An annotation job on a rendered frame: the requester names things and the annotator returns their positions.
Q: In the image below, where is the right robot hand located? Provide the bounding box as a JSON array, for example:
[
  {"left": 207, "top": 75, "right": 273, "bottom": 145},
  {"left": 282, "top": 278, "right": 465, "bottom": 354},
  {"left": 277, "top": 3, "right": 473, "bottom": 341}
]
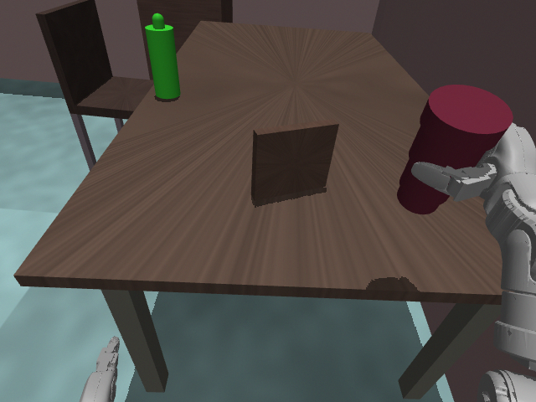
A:
[{"left": 411, "top": 123, "right": 536, "bottom": 202}]

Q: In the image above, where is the right robot arm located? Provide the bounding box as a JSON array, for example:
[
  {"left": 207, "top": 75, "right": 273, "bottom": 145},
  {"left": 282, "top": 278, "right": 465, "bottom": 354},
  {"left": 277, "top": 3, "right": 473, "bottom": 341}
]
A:
[{"left": 477, "top": 173, "right": 536, "bottom": 402}]

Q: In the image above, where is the chair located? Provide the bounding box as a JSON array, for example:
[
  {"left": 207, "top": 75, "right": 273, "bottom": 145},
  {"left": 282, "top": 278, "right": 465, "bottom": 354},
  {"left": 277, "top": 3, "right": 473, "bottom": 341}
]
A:
[{"left": 36, "top": 0, "right": 154, "bottom": 170}]

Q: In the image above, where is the table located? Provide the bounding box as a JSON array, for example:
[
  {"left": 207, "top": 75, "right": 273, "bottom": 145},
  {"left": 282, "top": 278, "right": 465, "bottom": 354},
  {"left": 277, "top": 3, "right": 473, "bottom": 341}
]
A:
[{"left": 13, "top": 21, "right": 514, "bottom": 399}]

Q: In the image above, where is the left robot hand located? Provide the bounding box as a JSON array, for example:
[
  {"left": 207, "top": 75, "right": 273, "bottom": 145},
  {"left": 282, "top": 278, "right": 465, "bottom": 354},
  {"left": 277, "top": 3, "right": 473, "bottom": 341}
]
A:
[{"left": 80, "top": 336, "right": 120, "bottom": 402}]

